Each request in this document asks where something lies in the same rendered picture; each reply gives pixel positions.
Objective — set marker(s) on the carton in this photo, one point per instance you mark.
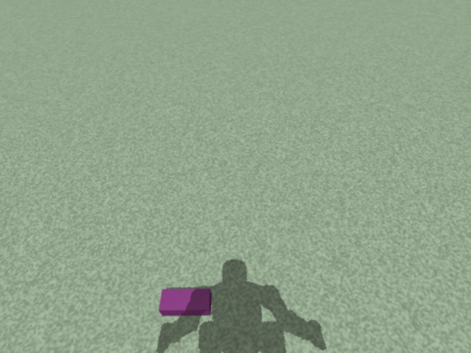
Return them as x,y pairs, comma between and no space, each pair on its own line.
185,302

